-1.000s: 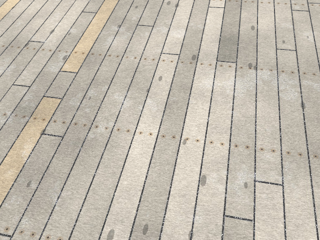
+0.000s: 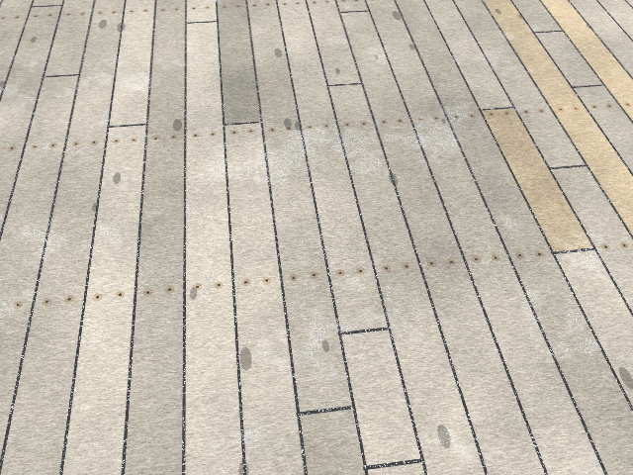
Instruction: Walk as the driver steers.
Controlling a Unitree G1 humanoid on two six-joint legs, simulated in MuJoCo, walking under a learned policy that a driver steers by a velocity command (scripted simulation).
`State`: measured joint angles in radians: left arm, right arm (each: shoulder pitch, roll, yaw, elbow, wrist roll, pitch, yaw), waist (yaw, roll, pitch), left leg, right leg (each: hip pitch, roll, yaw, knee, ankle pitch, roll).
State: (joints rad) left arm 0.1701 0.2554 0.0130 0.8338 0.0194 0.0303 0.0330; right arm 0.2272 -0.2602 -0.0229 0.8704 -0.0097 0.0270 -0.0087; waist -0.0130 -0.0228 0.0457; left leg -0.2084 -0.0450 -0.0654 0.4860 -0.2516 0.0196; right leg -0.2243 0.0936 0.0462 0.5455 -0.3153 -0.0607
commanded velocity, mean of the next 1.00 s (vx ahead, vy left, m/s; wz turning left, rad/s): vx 0.30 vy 0.00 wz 0.25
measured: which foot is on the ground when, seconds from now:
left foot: down 0.00-0.24, up 0.26-0.72, down 0.74-1.00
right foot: up 0.00-0.22, down 0.24-0.76, up 0.78-1.00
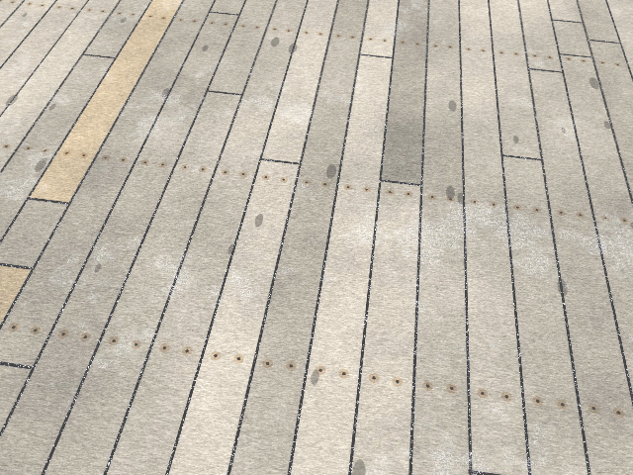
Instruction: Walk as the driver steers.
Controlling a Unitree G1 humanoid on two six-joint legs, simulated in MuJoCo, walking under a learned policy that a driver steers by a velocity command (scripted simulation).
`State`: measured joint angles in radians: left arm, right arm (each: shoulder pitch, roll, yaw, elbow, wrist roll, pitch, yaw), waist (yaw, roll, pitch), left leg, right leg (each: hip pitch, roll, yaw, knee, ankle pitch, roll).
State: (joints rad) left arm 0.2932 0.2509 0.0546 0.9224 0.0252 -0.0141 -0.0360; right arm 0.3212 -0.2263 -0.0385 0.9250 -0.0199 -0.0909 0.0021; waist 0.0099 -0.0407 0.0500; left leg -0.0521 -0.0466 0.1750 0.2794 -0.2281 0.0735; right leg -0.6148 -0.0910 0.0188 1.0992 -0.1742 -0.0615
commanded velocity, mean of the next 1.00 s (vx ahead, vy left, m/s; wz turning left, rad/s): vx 0.50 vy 0.00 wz -0.29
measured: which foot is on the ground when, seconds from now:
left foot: down 0.00-0.28, up 0.30-0.78, down 0.80-1.00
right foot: up 0.00-0.24, down 0.26-0.80, up 0.82-1.00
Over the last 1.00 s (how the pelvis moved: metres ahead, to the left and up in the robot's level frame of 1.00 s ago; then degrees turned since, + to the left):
0.27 0.12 0.01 15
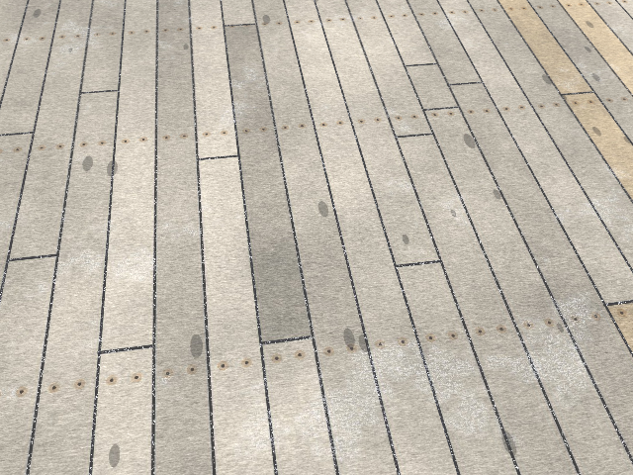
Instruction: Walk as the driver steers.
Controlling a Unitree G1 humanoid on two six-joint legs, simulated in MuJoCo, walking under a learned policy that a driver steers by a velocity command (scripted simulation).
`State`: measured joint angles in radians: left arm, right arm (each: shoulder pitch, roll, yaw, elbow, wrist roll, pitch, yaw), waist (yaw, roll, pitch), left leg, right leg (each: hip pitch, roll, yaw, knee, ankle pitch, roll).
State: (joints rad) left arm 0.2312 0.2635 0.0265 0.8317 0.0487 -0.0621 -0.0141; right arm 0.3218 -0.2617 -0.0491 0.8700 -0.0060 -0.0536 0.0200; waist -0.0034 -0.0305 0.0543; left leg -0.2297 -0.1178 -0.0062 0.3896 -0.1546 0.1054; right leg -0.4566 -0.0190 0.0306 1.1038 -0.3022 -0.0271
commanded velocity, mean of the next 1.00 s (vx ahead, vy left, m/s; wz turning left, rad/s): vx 0.50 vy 0.00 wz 0.30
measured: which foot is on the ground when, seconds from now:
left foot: down 0.00-0.36, up 0.38-0.84, down 0.86-1.00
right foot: up 0.00-0.34, down 0.36-0.88, up 0.90-1.00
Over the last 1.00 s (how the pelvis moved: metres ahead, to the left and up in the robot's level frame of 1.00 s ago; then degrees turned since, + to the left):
0.57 -0.08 0.00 -17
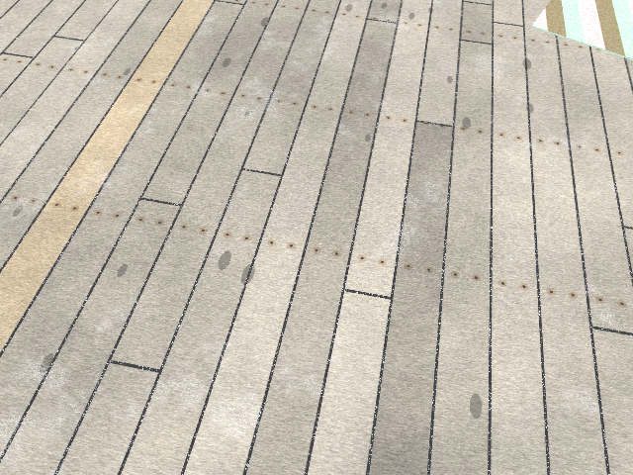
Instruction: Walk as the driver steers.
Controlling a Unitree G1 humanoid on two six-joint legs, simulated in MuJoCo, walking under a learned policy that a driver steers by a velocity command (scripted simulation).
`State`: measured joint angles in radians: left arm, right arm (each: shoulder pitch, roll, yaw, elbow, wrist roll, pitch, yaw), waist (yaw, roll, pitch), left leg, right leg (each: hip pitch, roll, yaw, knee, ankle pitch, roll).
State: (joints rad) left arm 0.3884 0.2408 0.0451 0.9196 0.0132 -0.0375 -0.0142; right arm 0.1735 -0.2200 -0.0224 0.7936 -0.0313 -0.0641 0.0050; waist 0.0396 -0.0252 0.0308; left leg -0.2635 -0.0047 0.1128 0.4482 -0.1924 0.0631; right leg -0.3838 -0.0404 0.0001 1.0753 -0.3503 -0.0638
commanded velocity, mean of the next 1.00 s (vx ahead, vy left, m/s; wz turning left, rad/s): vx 0.35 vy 0.00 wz -0.37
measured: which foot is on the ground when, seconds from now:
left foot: down 0.00-0.40, up 0.42-0.88, down 0.90-1.00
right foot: up 0.00-0.36, down 0.38-0.92, up 0.94-1.00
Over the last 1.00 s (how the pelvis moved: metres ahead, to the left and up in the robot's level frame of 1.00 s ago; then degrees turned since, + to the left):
0.48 0.10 0.00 18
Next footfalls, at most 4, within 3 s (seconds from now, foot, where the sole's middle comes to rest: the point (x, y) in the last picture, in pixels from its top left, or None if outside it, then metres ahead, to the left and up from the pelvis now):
0.38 right None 0.33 -0.13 -0.78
0.90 left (367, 437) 0.57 -0.08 -0.78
1.38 right None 0.44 -0.22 -0.78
1.82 left None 0.43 0.00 -0.78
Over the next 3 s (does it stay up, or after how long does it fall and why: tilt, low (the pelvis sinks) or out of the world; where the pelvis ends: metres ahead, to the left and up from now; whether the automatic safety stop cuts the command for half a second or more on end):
stays up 0.55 -0.13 -0.01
